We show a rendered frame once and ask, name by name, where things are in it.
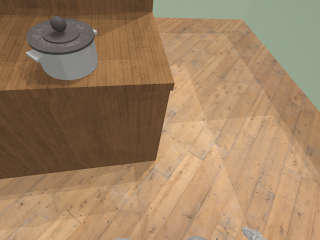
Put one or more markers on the lid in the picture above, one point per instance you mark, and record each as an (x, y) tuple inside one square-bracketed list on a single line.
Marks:
[(77, 36)]

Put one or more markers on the right robot hand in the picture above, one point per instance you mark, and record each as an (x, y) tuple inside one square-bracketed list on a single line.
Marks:
[(252, 234)]

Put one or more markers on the pot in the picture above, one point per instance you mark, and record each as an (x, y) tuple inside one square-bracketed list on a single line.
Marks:
[(67, 67)]

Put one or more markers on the knob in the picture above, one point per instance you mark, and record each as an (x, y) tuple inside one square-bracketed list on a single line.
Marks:
[(58, 23)]

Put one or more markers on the table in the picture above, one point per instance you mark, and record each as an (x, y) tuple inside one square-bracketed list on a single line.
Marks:
[(113, 116)]

